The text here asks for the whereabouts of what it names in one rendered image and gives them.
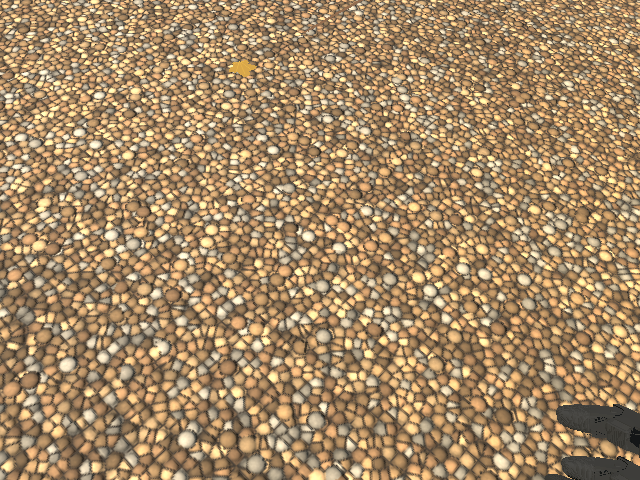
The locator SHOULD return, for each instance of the robot right hand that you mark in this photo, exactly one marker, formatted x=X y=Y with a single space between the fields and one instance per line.
x=620 y=425

